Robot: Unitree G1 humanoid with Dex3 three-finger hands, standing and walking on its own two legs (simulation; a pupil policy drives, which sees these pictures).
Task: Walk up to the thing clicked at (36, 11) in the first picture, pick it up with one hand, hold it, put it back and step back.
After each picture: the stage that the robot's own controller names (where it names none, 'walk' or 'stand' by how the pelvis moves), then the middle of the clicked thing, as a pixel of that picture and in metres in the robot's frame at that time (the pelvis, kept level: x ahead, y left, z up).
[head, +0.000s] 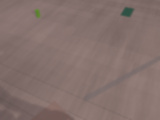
stand; (37, 13) +2.21 +0.80 -0.72
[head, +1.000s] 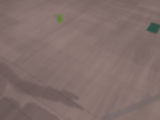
walk; (60, 18) +2.14 +0.41 -0.70
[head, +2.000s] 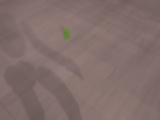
walk; (67, 34) +1.54 +0.22 -0.71
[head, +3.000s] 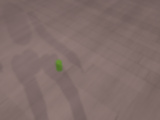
walk; (59, 65) +1.06 +0.26 -0.71
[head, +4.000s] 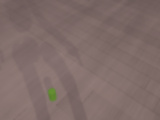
walk; (52, 94) +0.70 +0.25 -0.71
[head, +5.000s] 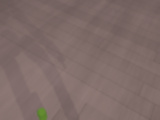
walk; (42, 114) +0.49 +0.27 -0.72
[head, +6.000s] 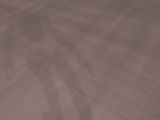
stand; out of the picture +0.42 +0.36 -0.71
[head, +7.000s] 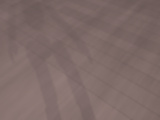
stand; out of the picture +0.42 +0.28 -0.71
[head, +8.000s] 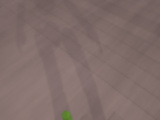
stand; (67, 117) +0.43 +0.21 -0.70
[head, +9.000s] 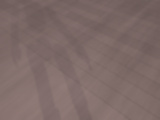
stand; out of the picture +0.43 +0.23 -0.72
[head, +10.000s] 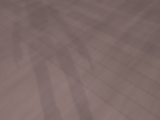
stand; out of the picture +0.43 +0.23 -0.72
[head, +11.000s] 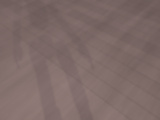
stand; out of the picture +0.42 +0.22 -0.72
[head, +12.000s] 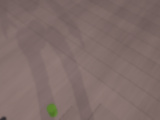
go down; (52, 110) +0.45 +0.22 -0.67
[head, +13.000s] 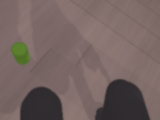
go down; (21, 54) +0.51 +0.24 -0.29
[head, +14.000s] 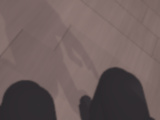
close in; out of the picture +0.50 +0.26 -0.24
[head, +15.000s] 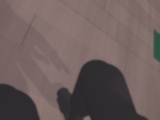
close in; out of the picture +0.49 +0.29 -0.23
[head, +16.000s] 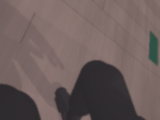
close; out of the picture +0.48 +0.28 -0.24
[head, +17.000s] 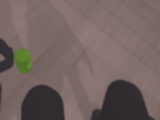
lift; (23, 61) +0.47 +0.22 -0.28
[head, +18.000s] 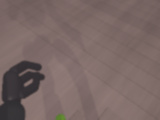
close; out of the picture +0.42 +0.18 -0.62
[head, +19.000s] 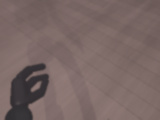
close; out of the picture +0.40 +0.18 -0.67
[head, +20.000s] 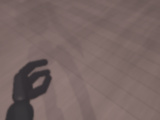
stand; out of the picture +0.40 +0.18 -0.68
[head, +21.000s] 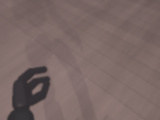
stand; out of the picture +0.40 +0.19 -0.67
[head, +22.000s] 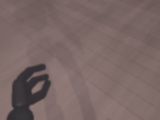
stand; out of the picture +0.40 +0.19 -0.67
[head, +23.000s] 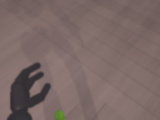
stand; (59, 117) +0.41 +0.18 -0.64
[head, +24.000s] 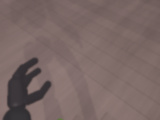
stand; out of the picture +0.41 +0.18 -0.64
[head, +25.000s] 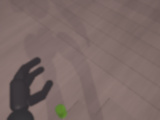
close; (61, 111) +0.42 +0.18 -0.59
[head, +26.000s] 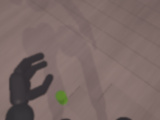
close; (61, 97) +0.43 +0.18 -0.54
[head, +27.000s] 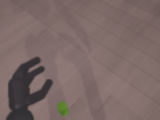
close; (63, 109) +0.42 +0.18 -0.57
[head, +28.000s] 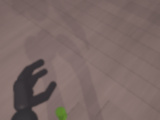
close; (61, 114) +0.42 +0.19 -0.60
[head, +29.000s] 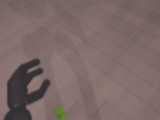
close; (60, 112) +0.42 +0.18 -0.60
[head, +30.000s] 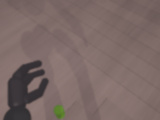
close; (59, 112) +0.41 +0.18 -0.61
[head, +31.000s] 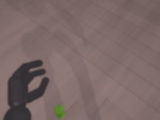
close; (60, 111) +0.42 +0.18 -0.60
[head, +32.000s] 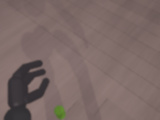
close; (60, 112) +0.41 +0.18 -0.60
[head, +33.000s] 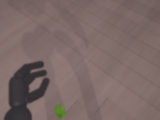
close; (60, 111) +0.41 +0.19 -0.60
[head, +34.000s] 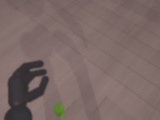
close; (59, 110) +0.42 +0.19 -0.60
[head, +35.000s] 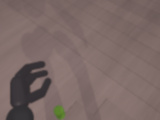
close; (59, 112) +0.42 +0.19 -0.61
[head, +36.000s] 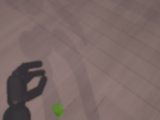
close; (58, 110) +0.42 +0.19 -0.60
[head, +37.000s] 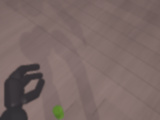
close; (58, 112) +0.42 +0.18 -0.61
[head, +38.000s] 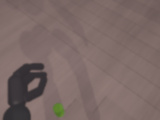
close; (59, 110) +0.42 +0.18 -0.60
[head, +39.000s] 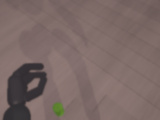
close; (58, 109) +0.42 +0.19 -0.60
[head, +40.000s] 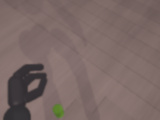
close; (58, 111) +0.41 +0.19 -0.60
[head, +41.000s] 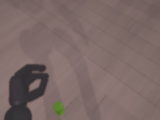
close; (59, 108) +0.42 +0.19 -0.60
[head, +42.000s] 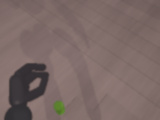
close; (59, 108) +0.42 +0.18 -0.59
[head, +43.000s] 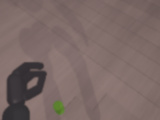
close; (59, 107) +0.42 +0.19 -0.60
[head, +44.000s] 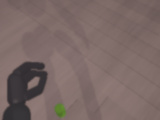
close; (60, 110) +0.42 +0.18 -0.60
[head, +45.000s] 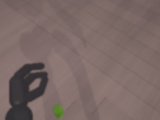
close; (58, 111) +0.42 +0.19 -0.61
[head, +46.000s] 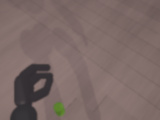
close; (59, 109) +0.42 +0.18 -0.60
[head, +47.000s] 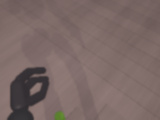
close; (60, 118) +0.41 +0.19 -0.63
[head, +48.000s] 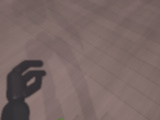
close; out of the picture +0.41 +0.19 -0.66
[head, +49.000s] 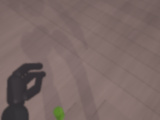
close; (59, 113) +0.42 +0.19 -0.62
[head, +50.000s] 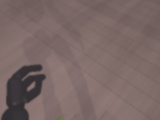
close; out of the picture +0.40 +0.18 -0.66
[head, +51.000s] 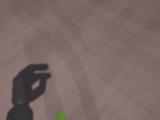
close; (61, 118) +0.41 +0.18 -0.63
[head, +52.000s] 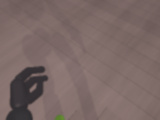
close; out of the picture +0.40 +0.19 -0.64
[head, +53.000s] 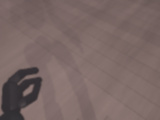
close; out of the picture +0.40 +0.18 -0.66
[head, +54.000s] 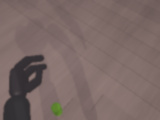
close; (57, 109) +0.41 +0.19 -0.63
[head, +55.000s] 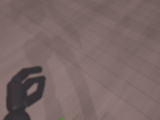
close; out of the picture +0.40 +0.18 -0.65
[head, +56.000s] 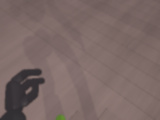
close; out of the picture +0.41 +0.19 -0.65
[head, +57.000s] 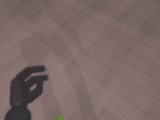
close; out of the picture +0.41 +0.19 -0.65
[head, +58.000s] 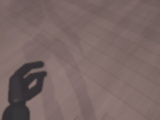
close; out of the picture +0.40 +0.19 -0.66
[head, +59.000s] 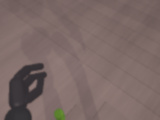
close; (59, 115) +0.42 +0.19 -0.63
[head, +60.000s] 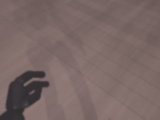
close; out of the picture +0.40 +0.17 -0.67
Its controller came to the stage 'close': yes
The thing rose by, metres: 0.01
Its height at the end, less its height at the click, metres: +0.00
